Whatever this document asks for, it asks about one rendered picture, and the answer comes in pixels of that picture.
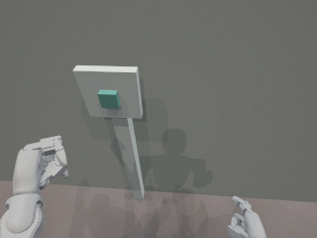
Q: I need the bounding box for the right robot hand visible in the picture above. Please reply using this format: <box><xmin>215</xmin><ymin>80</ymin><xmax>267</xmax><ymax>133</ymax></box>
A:
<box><xmin>228</xmin><ymin>196</ymin><xmax>266</xmax><ymax>238</ymax></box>

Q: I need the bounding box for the left robot forearm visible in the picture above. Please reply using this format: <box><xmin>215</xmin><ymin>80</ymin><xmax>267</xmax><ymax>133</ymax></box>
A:
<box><xmin>0</xmin><ymin>192</ymin><xmax>45</xmax><ymax>238</ymax></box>

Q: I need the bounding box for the button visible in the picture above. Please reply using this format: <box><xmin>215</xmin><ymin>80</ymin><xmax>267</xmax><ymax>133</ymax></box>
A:
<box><xmin>97</xmin><ymin>89</ymin><xmax>121</xmax><ymax>109</ymax></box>

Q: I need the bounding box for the panel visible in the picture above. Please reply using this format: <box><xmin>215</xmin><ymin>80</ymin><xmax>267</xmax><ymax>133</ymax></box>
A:
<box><xmin>72</xmin><ymin>65</ymin><xmax>145</xmax><ymax>200</ymax></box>

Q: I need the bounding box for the left robot hand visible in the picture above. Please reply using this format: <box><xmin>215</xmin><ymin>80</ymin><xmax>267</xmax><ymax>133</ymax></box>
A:
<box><xmin>13</xmin><ymin>135</ymin><xmax>68</xmax><ymax>196</ymax></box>

